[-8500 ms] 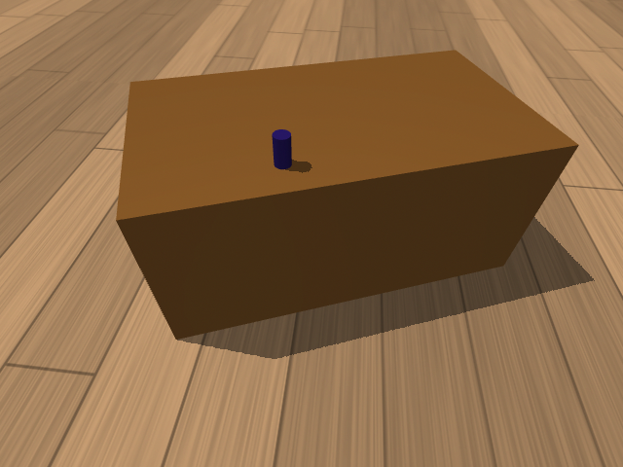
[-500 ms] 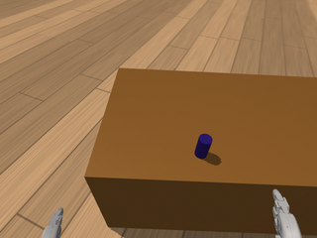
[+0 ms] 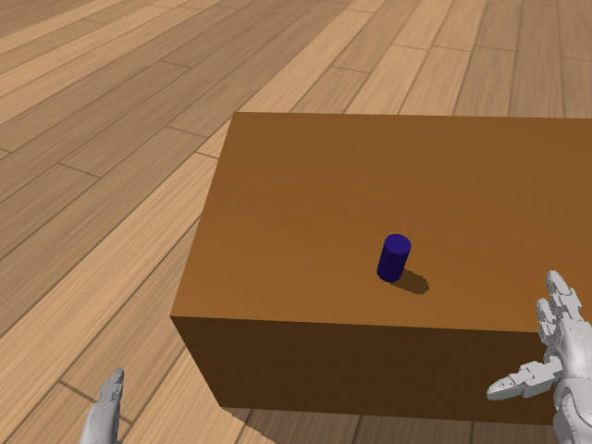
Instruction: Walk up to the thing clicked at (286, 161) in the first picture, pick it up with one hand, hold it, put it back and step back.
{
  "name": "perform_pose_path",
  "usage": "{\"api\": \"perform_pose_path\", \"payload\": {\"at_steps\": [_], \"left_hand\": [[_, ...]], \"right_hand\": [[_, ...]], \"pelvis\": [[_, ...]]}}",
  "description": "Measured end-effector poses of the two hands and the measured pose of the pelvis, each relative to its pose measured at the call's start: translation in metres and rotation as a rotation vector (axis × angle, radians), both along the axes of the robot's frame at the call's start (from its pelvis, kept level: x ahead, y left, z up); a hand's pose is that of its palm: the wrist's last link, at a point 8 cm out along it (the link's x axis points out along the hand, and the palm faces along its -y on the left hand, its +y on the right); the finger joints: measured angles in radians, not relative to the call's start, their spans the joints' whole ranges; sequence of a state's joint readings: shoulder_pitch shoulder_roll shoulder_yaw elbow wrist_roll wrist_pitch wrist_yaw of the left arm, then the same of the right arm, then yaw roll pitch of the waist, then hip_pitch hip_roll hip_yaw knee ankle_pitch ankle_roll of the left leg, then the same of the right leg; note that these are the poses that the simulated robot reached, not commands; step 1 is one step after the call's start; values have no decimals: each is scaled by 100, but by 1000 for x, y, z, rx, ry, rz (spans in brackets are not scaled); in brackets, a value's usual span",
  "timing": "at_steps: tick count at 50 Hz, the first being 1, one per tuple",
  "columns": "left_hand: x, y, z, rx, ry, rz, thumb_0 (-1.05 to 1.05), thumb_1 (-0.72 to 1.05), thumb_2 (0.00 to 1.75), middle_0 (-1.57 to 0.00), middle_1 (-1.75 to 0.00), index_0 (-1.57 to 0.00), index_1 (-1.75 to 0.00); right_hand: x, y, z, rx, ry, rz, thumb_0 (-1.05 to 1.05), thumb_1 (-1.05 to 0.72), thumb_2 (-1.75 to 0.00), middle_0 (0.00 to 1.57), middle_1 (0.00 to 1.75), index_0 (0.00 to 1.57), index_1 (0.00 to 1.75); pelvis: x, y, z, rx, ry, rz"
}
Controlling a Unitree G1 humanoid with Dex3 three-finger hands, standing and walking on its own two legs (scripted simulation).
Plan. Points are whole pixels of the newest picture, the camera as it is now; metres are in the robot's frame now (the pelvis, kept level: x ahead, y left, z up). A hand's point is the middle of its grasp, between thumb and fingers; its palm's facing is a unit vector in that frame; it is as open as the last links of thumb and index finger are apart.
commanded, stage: go down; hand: right
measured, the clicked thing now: (393, 258) +0.50 -0.17 -0.12
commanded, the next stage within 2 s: none
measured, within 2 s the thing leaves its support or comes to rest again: neither
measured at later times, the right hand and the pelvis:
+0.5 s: hand (526, 300) +0.33 -0.31 +0.01, palm faces +0.16 +0.99 -0.04, open 17.3 cm; pelvis +0.01 -0.02 -0.02, yaw +1 degrees
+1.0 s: hand (533, 264) +0.38 -0.34 +0.03, palm faces +0.13 +0.99 +0.00, open 17.3 cm; pelvis -0.01 -0.01 -0.05, yaw +2 degrees
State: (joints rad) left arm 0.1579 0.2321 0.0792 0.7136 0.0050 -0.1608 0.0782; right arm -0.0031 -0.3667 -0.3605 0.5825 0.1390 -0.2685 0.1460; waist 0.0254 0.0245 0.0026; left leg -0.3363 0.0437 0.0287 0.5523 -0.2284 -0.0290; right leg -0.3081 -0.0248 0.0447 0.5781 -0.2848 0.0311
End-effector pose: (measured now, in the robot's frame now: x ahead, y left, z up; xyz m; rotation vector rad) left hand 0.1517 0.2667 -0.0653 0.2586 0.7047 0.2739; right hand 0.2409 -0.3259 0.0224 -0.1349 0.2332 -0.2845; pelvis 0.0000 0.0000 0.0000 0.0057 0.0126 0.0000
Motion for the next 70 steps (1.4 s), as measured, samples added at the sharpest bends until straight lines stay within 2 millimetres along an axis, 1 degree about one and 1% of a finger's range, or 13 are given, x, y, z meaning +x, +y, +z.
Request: {"api": "perform_pose_path", "payload": {"at_steps": [3, 6, 12, 17, 21, 28, 35, 40, 42, 47, 53, 56, 70], "left_hand": [[-4, -3, -5, 4, 8, 9, 0, -52, 4, -5, -5, -6, -5], [-11, -7, -7, 6, 4, 22, 0, -52, 3, -5, -6, -6, -5], [-22, -6, -10, 34, 19, 58, 0, -52, 3, -6, -6, -6, -5], [-19, -17, -13, 39, 20, 31, -1, -52, 4, -5, -6, -6, -5], [-13, -22, -12, 39, 2, 23, -1, -52, 4, -6, -6, -6, -6], [-7, -21, -4, 54, -46, 2, -1, -52, 4, -6, -6, -7, -6], [-14, -9, -7, 87, -57, 6, 0, -52, 4, -6, -6, -7, -6], [-26, -9, -15, 88, -44, 1, 0, -52, 4, -5, -6, -6, -6], [-29, -8, -14, 93, -47, 2, -1, -52, 4, -5, -6, -6, -6], [-34, -2, -13, 117, -46, -1, -1, -51, 4, -5, -6, -6, -5], [-30, -14, -20, 97, -40, -32, -1, -52, 4, -5, -6, -6, -5], [-26, -19, -18, 96, -55, -45, -1, -52, 5, -6, -6, -6, -6], [-22, -22, -19, 115, -17, -35, -1, -54, 6, -6, -6, -6, -6]], "right_hand": [[21, -5, 0, 24, -26, 53, -1, 58, -2, 5, 5, 5, 5], [37, -10, 0, 50, -49, 91, -1, 58, -2, 6, 5, 5, 5], [55, -26, -4, 93, -88, 104, -1, 56, -2, 6, 4, 6, 5], [62, -29, -9, 108, -109, 133, -1, 55, -2, 6, 4, 5, 5], [62, -31, -10, 112, -111, 136, -2, 52, -3, 6, 4, 6, 5], [64, -40, 1, 99, -166, 117, -2, 48, -3, 7, 4, 6, 4], [84, -44, 6, 115, -218, 147, -1, 47, -3, 7, 4, 6, 4], [98, -46, 3, 128, -222, 173, -1, 47, -3, 7, 4, 6, 4], [102, -49, 2, 135, -217, 171, -1, 47, -3, 7, 4, 6, 4], [111, -57, 7, 140, -237, 154, -1, 48, -2, 7, 4, 6, 4], [120, -66, 7, 116, -219, 168, -1, 49, -3, 7, 4, 6, 4], [123, -69, 5, 127, -210, 170, -1, 49, -3, 7, 4, 6, 4], [141, -80, 0, 136, -209, 185, -1, 48, -4, 7, 4, 6, 4]], "pelvis": [[-1, -3, -5, 2, 28, 5], [0, -6, -9, 5, 47, 11], [1, -13, -16, 12, 84, 20], [4, -17, -21, 18, 112, 25], [6, -18, -23, 22, 123, 26], [4, -15, -27, 23, 130, 18], [-4, -10, -37, 22, 163, 13], [-9, -8, -44, 23, 191, 16], [-10, -7, -47, 23, 197, 18], [-12, -7, -50, 23, 214, 22], [-12, -8, -55, 27, 242, 23], [-11, -10, -56, 30, 249, 23], [-1, -19, -60, 45, 278, 24]]}}
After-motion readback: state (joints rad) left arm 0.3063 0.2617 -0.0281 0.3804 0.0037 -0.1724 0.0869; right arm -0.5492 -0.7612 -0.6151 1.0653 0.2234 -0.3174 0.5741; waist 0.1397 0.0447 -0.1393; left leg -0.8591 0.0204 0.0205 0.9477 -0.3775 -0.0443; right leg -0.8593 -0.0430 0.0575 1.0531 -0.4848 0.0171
